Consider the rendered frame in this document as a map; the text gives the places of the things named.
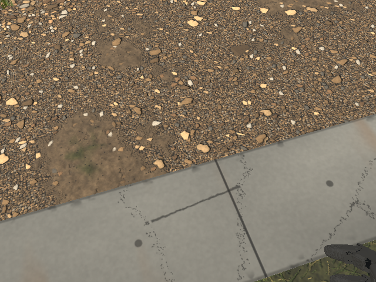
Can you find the robot right hand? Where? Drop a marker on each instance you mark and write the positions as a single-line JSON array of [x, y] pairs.
[[360, 256]]

